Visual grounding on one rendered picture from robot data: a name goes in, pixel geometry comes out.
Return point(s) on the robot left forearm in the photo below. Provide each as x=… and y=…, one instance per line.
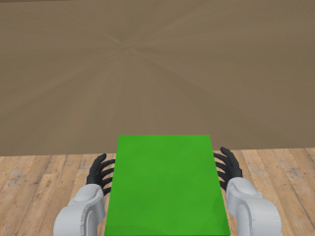
x=83, y=214

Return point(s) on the carton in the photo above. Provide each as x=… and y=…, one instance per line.
x=165, y=185

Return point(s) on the left robot hand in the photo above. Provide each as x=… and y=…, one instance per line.
x=96, y=174

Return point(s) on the right robot hand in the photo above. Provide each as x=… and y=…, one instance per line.
x=230, y=167

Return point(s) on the robot right forearm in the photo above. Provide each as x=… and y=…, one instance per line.
x=254, y=215

